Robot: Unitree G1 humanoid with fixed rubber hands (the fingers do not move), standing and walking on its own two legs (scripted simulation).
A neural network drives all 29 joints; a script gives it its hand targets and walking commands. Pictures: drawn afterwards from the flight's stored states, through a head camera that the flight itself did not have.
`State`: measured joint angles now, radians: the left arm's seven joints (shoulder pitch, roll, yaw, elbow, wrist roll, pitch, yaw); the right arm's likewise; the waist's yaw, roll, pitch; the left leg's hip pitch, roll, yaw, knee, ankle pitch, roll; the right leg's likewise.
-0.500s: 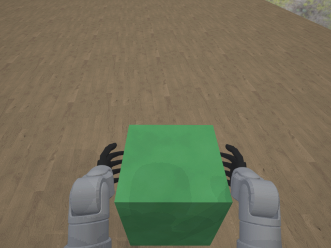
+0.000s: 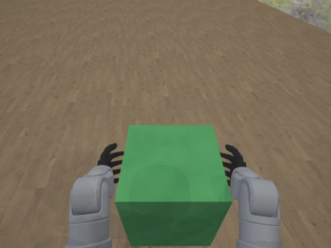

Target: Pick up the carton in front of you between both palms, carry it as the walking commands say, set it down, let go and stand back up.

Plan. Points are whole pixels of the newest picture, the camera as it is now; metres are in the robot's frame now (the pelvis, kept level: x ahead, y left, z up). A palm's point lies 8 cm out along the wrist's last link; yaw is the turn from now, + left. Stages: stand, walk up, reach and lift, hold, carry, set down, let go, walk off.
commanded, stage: carry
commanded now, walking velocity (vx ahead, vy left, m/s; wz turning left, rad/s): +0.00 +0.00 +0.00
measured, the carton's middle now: (170, 187) +0.27 +0.00 +0.02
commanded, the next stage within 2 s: hold in 1.16 s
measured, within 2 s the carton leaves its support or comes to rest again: neither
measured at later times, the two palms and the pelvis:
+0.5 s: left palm (108, 186) +0.25 +0.15 +0.05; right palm (233, 187) +0.26 -0.15 +0.05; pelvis -0.02 +0.00 +0.00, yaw +0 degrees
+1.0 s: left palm (112, 182) +0.27 +0.14 +0.04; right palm (232, 183) +0.27 -0.15 +0.04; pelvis -0.02 -0.01 +0.00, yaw +0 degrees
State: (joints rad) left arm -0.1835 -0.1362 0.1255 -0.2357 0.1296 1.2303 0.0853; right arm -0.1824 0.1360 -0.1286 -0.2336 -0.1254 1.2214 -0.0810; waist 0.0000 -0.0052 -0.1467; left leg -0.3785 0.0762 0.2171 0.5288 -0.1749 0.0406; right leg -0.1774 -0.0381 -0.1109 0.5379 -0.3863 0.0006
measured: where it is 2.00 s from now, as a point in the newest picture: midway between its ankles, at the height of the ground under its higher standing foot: outside the picture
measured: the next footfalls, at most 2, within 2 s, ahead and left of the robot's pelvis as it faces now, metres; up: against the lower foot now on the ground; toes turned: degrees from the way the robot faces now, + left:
none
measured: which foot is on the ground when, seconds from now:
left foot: down 0.00-1.00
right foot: down 0.00-1.00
